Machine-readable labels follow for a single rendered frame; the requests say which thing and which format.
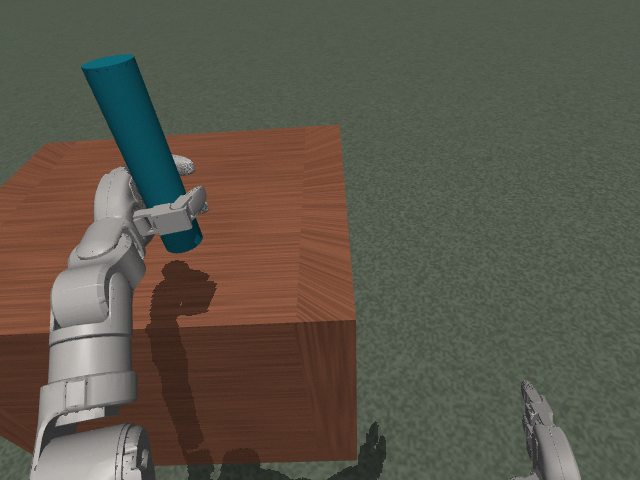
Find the left robot arm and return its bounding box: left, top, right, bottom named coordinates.
left=28, top=217, right=156, bottom=480

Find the can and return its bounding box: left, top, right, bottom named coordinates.
left=81, top=54, right=203, bottom=253

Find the left robot hand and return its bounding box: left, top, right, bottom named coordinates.
left=94, top=154, right=209, bottom=246

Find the right robot hand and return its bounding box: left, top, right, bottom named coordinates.
left=508, top=380, right=581, bottom=480

